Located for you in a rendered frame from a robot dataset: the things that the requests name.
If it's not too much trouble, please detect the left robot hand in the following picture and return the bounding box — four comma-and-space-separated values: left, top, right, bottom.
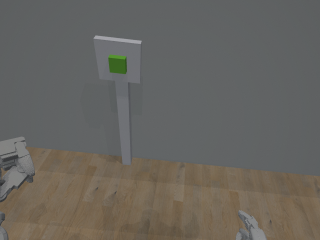
0, 136, 35, 203

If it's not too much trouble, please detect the right robot hand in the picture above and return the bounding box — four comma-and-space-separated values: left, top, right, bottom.
235, 210, 267, 240

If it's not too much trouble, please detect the button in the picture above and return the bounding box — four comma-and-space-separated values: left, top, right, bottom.
108, 54, 127, 74

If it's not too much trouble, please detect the panel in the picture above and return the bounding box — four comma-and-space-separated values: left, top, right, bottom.
93, 35, 142, 166

